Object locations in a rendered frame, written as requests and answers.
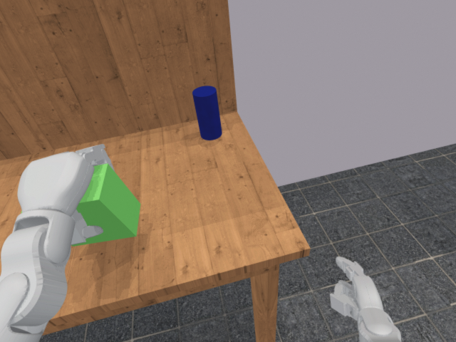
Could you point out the robot right forearm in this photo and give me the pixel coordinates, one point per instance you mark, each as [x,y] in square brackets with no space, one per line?
[375,325]

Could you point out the table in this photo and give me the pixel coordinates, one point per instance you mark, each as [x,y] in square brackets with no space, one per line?
[80,73]

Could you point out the right robot hand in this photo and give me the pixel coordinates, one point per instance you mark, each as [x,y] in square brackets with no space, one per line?
[349,299]

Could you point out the sponge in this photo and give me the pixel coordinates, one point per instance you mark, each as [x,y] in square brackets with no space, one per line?
[109,204]

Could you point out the left robot hand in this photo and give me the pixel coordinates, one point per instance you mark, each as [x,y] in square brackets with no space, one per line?
[59,182]

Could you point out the robot left forearm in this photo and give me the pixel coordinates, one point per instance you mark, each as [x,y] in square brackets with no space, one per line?
[33,283]

